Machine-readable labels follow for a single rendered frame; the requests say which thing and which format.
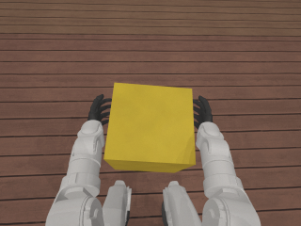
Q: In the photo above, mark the carton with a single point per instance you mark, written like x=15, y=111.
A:
x=150, y=128

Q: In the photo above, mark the right robot upper arm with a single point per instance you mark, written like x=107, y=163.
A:
x=221, y=211

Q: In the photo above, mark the right robot hand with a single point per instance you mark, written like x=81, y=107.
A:
x=204, y=112

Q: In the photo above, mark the left robot upper arm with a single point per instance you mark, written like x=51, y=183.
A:
x=81, y=211

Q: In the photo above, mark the robot thigh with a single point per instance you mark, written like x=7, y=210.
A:
x=116, y=205
x=179, y=205

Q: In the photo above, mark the left robot forearm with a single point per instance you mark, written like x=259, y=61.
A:
x=83, y=172

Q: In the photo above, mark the left robot hand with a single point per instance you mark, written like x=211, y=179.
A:
x=96, y=109

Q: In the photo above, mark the right robot forearm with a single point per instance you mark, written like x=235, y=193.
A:
x=219, y=173

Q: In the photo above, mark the robot right thigh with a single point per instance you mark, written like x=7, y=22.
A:
x=179, y=205

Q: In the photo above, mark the robot left thigh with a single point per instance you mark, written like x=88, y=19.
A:
x=116, y=205

